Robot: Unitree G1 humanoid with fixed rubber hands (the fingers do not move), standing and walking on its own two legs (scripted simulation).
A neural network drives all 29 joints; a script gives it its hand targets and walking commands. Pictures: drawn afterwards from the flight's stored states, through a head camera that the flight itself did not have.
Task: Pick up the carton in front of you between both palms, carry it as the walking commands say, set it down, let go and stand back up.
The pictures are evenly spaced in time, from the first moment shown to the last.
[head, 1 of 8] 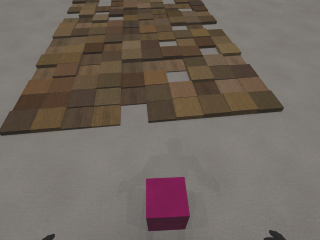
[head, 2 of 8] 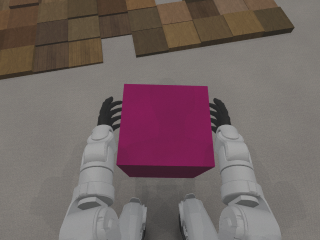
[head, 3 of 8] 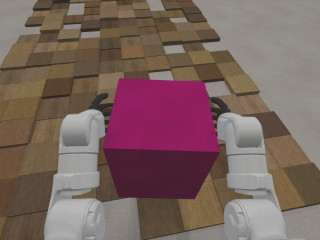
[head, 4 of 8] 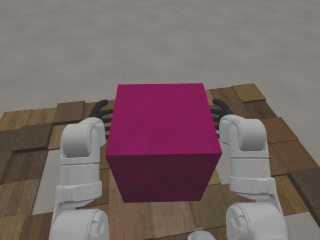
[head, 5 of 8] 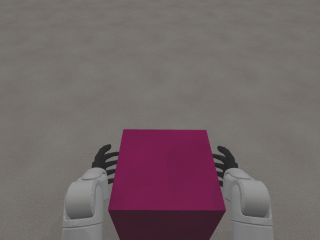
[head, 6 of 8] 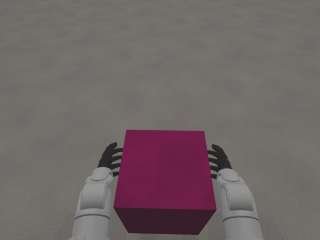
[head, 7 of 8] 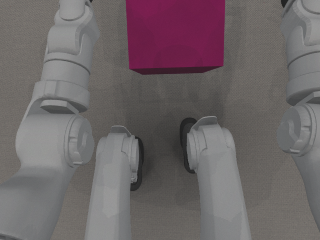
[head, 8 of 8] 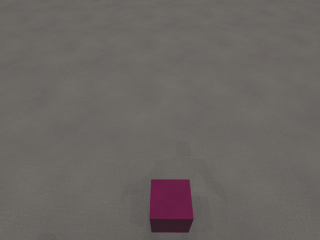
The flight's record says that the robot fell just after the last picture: no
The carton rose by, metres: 0.80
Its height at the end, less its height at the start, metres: +0.00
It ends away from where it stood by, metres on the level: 7.51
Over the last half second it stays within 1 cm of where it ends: yes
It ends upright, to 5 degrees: yes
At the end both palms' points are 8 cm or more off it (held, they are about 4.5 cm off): yes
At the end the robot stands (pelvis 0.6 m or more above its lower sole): yes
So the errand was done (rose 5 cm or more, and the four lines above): yes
